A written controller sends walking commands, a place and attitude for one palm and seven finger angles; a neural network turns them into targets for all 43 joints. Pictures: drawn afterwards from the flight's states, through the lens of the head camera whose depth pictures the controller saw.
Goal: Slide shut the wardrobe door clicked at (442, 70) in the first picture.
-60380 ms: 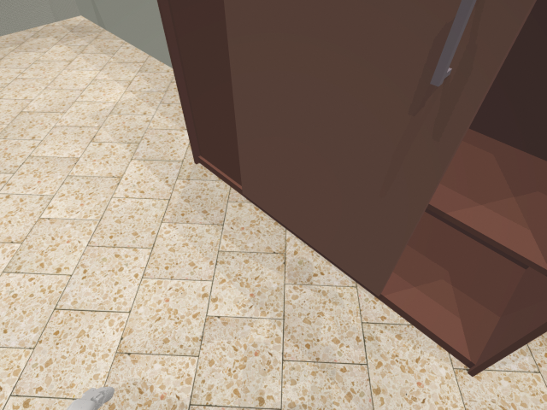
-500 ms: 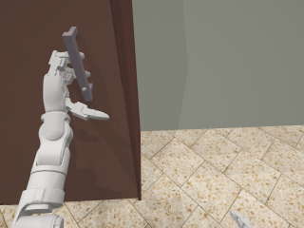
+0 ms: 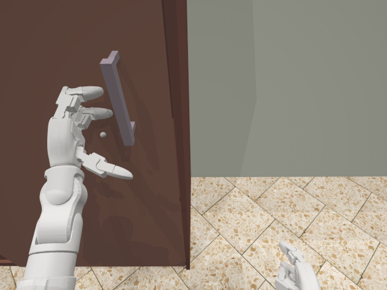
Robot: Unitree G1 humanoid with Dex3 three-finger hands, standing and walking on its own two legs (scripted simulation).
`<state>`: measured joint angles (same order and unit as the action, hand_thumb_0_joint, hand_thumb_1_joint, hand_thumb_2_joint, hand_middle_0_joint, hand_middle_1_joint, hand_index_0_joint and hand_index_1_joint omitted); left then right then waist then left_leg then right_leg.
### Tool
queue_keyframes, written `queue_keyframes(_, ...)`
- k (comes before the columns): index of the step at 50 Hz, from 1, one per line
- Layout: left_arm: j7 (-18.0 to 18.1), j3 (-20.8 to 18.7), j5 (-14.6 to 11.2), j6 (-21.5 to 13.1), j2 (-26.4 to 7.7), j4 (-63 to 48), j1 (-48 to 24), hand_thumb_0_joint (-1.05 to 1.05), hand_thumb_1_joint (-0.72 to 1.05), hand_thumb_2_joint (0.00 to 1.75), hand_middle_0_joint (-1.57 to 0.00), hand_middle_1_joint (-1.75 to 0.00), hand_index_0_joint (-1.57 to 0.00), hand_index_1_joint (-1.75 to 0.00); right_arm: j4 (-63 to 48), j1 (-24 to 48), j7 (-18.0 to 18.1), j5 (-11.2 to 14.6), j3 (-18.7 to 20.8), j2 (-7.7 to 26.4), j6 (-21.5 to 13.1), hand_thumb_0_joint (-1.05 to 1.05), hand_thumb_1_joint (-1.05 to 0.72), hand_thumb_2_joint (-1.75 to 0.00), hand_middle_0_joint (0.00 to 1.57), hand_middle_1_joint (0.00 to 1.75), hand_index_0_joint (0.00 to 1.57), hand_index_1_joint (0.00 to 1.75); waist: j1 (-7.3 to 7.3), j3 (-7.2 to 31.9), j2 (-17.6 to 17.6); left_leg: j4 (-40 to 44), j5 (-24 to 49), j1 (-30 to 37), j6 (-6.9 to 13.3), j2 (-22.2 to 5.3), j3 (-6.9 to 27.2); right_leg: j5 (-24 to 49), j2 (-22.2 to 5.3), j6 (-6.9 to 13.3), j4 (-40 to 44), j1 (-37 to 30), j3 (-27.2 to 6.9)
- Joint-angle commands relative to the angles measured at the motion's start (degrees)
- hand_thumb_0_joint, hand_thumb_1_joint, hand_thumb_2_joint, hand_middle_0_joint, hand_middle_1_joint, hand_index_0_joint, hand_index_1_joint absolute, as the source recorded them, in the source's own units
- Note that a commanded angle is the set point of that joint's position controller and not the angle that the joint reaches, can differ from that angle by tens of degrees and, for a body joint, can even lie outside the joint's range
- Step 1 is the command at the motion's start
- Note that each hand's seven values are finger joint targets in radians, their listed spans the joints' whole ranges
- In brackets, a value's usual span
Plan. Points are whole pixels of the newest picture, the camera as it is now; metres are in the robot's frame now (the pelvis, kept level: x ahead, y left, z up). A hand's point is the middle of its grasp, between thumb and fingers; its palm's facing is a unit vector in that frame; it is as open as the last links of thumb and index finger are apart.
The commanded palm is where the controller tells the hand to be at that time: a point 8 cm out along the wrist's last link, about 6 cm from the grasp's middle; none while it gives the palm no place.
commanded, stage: slip the hand off the handle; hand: left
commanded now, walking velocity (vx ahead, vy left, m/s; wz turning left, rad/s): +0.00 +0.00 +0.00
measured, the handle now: (122, 101) +0.37 +0.17 +0.24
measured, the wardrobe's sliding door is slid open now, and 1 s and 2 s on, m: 0.00 0.00 0.00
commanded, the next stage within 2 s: draw the hand back to the body in 0.96 s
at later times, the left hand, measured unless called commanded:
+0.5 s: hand (74, 149) +0.28 +0.24 +0.19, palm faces +0.29 -0.95 -0.13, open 14.7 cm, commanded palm +0.23 +0.28 +0.20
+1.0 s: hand (55, 186) +0.21 +0.23 +0.19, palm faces +0.29 -0.94 -0.15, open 14.7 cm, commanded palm +0.16 +0.27 +0.20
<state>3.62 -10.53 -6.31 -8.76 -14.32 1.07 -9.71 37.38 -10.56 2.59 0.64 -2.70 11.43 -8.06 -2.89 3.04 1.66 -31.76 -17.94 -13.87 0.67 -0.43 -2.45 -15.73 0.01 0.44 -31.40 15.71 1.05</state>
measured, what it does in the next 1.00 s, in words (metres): stands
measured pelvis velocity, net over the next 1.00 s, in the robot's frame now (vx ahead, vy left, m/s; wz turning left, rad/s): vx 0.00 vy -0.01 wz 0.03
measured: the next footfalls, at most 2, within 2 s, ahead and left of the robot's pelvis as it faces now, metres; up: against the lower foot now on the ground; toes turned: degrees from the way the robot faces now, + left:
none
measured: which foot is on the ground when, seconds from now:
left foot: down 0.00-1.00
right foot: down 0.00-1.00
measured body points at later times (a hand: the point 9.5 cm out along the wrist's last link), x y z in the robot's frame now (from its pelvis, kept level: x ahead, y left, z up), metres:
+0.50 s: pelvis +0.00 -0.01 +0.00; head -0.02 -0.02 +0.45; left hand +0.26 +0.29 +0.20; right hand +0.16 -0.24 -0.09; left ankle -0.01 +0.11 -0.73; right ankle +0.01 -0.12 -0.73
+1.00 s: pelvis +0.00 -0.01 +0.00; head -0.02 -0.02 +0.45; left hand +0.19 +0.28 +0.20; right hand +0.21 -0.20 -0.07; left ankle -0.01 +0.11 -0.73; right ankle +0.01 -0.12 -0.73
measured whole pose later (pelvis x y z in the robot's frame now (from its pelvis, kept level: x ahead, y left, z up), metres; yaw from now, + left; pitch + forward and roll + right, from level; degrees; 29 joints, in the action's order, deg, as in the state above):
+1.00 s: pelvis +0.00 -0.01 +0.00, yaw +2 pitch -2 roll -1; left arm -6.8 -17.8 -14.2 -10.7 -16.4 -17.3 12.9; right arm 37.4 -11.4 4.0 0.6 -3.7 12.7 -15.0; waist -5.1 2.5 2.3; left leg -34.0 -18.9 -13.4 0.3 -0.5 -0.2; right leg -16.8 0.0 0.8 -32.4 13.9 3.2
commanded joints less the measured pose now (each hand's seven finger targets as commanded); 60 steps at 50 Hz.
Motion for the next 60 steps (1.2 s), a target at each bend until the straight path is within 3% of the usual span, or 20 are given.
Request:
queue_keyframes(1,0.0,-8.0,0.0,-4.1,-12.6,-13.9,-18.8,0.00,-0.55,0.20,-0.25,-1.15,-0.25,-1.15,-7.9,3.7,1.0,0.4,3.2,8.0,-2.2,0.00,-0.90,-0.90,0.20,0.30,0.20,0.30,0.11,10.9,1.5,3.3,18.1,3.4,-0.6,-0.2,0.6,16.0,0.0,1.2,2.8,-4.4,0.1)
queue_keyframes(3,-1.6,-5.2,-0.1,-5.2,-10.7,-13.6,-21.7,0.00,-0.55,0.20,-0.25,-1.15,-0.25,-1.15,-7.6,3.3,1.0,0.5,3.1,7.7,-2.8,0.00,-0.90,-0.90,0.20,0.30,0.20,0.30,1.34,10.6,3.2,2.8,17.7,4.7,-0.8,-0.4,1.2,14.7,0.0,1.3,2.7,-2.2,0.3)
queue_keyframes(8,-5.5,-6.3,-1.9,-7.7,-12.2,-11.7,-21.5,0.00,-0.55,0.20,-0.25,-1.15,-0.25,-1.15,-6.9,2.8,1.7,0.7,3.4,8.5,-4.2,0.00,-0.90,-0.90,0.20,0.30,0.20,0.30,1.56,11.1,1.3,2.6,16.4,4.5,-0.6,-0.4,2.3,13.6,0.2,1.3,2.6,-1.9,0.2)
queue_keyframes(13,-7.6,-10.9,-4.3,-6.1,-15.8,-4.4,-20.8,0.00,-0.55,0.20,-0.25,-1.15,-0.25,-1.15,-6.2,3.1,2.7,1.4,3.1,9.2,-4.4,0.00,-0.90,-0.90,0.20,0.30,0.20,0.30,0.96,8.1,-1.5,3.7,10.3,0.5,-0.3,0.1,2.3,8.8,-0.1,1.0,4.2,-1.6,0.1)
queue_keyframes(16,-8.1,-14.7,-5.4,-5.8,-17.8,-5.1,-16.2,0.00,-0.55,0.20,-0.25,-1.15,-0.25,-1.15,-7.0,3.7,2.8,1.3,3.2,9.2,-4.7,0.00,-0.90,-0.90,0.20,0.30,0.20,0.30,-0.86,9.9,-1.1,4.0,11.0,-0.4,-0.2,0.3,1.9,9.6,-0.4,1.1,4.0,-4.4,0.0)
queue_keyframes(18,-8.6,-12.8,-5.7,-5.7,-15.3,-7.9,-13.1,0.00,-0.55,0.20,-0.25,-1.15,-0.25,-1.15,-7.8,3.9,2.4,1.3,3.3,8.9,-5.2,0.00,-0.90,-0.90,0.20,0.30,0.20,0.30,-1.10,11.1,0.6,3.6,12.3,0.3,-0.4,0.3,1.5,10.8,-0.4,1.1,3.5,-4.5,0.1)
queue_keyframes(21,-8.4,-15.1,-6.0,-6.3,-16.5,-12.0,-6.9,0.00,-0.55,0.20,-0.25,-1.15,-0.25,-1.15,-8.2,3.7,1.6,1.0,3.4,8.9,-5.8,0.00,-0.90,-0.90,0.20,0.30,0.20,0.30,-2.15,12.0,0.1,3.2,14.7,0.4,-0.3,0.2,1.2,13.7,-0.4,1.1,2.8,-6.2,0.2)
queue_keyframes(26,-8.2,-15.8,-6.5,-8.6,-17.1,-19.8,-4.6,0.00,-0.55,0.20,-0.25,-1.15,-0.25,-1.15,-8.4,4.5,1.4,0.7,3.5,8.9,-6.8,0.00,-0.90,-0.90,0.20,0.30,0.20,0.30,-1.45,9.8,-0.5,2.9,12.7,0.3,0.1,0.0,0.8,11.6,-0.2,0.7,3.5,-4.6,-0.2)
queue_keyframes(29,-8.4,-13.0,-6.9,-9.3,-14.2,-22.2,-3.9,0.00,-0.55,0.20,-0.25,-1.15,-0.25,-1.15,-8.3,5.0,1.5,0.7,3.2,8.6,-7.9,0.00,-0.90,-0.90,0.20,0.30,0.20,0.30,-0.77,7.5,1.7,3.2,9.8,0.8,0.1,0.2,1.5,8.1,-0.2,0.8,4.1,-2.5,-0.2)
queue_keyframes(31,-8.5,-13.4,-6.8,-9.0,-14.9,-23.4,-1.3,0.00,-0.55,0.20,-0.25,-1.15,-0.25,-1.15,-7.8,5.1,1.8,0.7,3.1,8.7,-8.1,0.00,-0.90,-0.90,0.20,0.30,0.20,0.30,-0.89,7.2,2.8,3.3,8.8,1.0,0.1,0.3,1.5,6.7,-0.3,0.9,4.5,-2.4,-0.3)
queue_keyframes(39,-10.6,-12.2,-8.8,-5.1,-13.4,-23.8,3.4,0.00,-0.55,0.20,-0.25,-1.15,-0.25,-1.15,-8.3,6.1,2.8,1.0,2.3,8.4,-9.1,0.00,-0.90,-0.90,0.20,0.30,0.20,0.30,-0.88,3.1,-1.5,3.9,3.8,-0.5,0.3,0.6,2.4,0.7,-0.7,0.3,6.9,-1.3,-0.5)
queue_keyframes(45,-10.1,-12.7,-9.0,-5.7,-12.6,-30.5,9.8,0.00,-0.55,0.20,-0.25,-1.15,-0.25,-1.15,-9.1,6.3,2.3,0.4,1.9,7.7,-10.0,0.00,-0.90,-0.90,0.20,0.30,0.20,0.30,-2.20,6.8,1.3,3.2,8.6,1.5,0.1,0.6,2.7,6.8,-0.7,0.6,4.5,-3.6,0.4)
queue_keyframes(47,-9.9,-11.8,-8.7,-5.8,-11.8,-32.1,12.6,0.00,-0.55,0.20,-0.25,-1.15,-0.25,-1.15,-9.1,6.1,1.9,0.3,1.7,7.6,-10.1,0.00,-0.90,-0.90,0.20,0.30,0.20,0.30,-2.21,6.1,2.6,3.1,10.6,1.7,-0.1,0.5,2.9,9.3,-0.6,0.8,3.7,-3.8,0.8)
queue_keyframes(51,-9.7,-12.5,-8.7,-5.2,-12.6,-33.5,13.5,0.00,-0.55,0.20,-0.25,-1.15,-0.25,-1.15,-8.7,5.6,1.9,0.2,1.9,8.1,-10.0,0.00,-0.90,-0.90,0.20,0.30,0.20,0.30,-1.81,4.9,0.2,2.7,10.8,0.8,-0.2,0.3,3.1,9.8,-0.5,0.6,3.6,-3.2,1.1)
queue_keyframes(54,-9.7,-9.9,-8.9,-4.9,-10.1,-34.2,12.7,0.00,-0.55,0.20,-0.25,-1.15,-0.25,-1.15,-8.7,5.7,2.1,0.4,1.8,7.9,-10.3,0.00,-0.90,-0.90,0.20,0.30,0.20,0.30,-1.15,3.0,0.6,2.7,9.3,0.9,-0.3,0.4,3.4,8.0,-0.5,0.5,3.8,-1.3,1.3)
queue_keyframes(55,-11.5,-11.2,-11.2,3.3,-11.6,-27.3,18.0,0.00,-0.55,0.20,-0.25,-1.15,-0.25,-1.15,-8.1,6.5,2.7,1.8,1.8,8.5,-10.1,0.00,-0.90,-0.90,0.20,0.30,0.20,0.30,-2.23,3.7,2.4,4.8,7.2,0.5,-0.6,-0.4,3.9,7.4,-0.8,0.8,4.5,-4.0,1.4)
queue_keyframes(56,-12.6,-11.2,-11.7,7.0,-11.7,-32.4,16.3,0.00,-0.55,0.20,-0.25,-1.15,-0.25,-1.15,-9.0,7.9,3.4,2.4,1.4,8.4,-9.7,0.00,-0.90,-0.90,0.20,0.30,0.20,0.30,-2.50,4.2,4.4,5.2,8.2,2.0,-0.3,0.0,3.7,8.4,-1.0,0.7,5.3,-5.2,1.5)
queue_keyframes(57,-12.8,-12.9,-11.8,9.1,-14.1,-35.7,13.9,0.00,-0.55,0.20,-0.25,-1.15,-0.25,-1.15,-9.7,8.0,3.9,2.4,1.4,8.2,-9.5,0.00,-0.90,-0.90,0.20,0.30,0.20,0.30,-2.51,5.9,4.0,5.2,9.2,2.6,-0.3,0.1,3.8,9.0,-1.1,0.7,5.3,-6.1,1.5)
queue_keyframes(59,-13.4,-13.6,-12.5,13.9,-14.6,-36.4,13.9,0.00,-0.55,0.20,-0.25,-1.15,-0.25,-1.15,-9.9,8.6,4.5,2.7,1.1,8.3,-9.7,0.00,-0.90,-0.90,0.20,0.30,0.20,0.30,-2.65,6.6,0.7,5.3,11.1,3.1,0.0,-0.1,4.0,10.5,-0.8,0.5,5.2,-6.9,2.1)
queue_keyframes(60,-14.0,-12.7,-13.0,16.4,-13.6,-37.5,13.3,0.00,-0.55,0.20,-0.25,-1.15,-0.25,-1.15,-10.2,9.2,4.7,3.0,0.8,8.1,-9.8,0.00,-0.90,-0.90,0.20,0.30,0.20,0.30,-2.55,6.7,1.6,5.5,12.1,3.9,0.0,0.0,4.1,11.2,-0.8,0.6,5.1,-6.9,2.3)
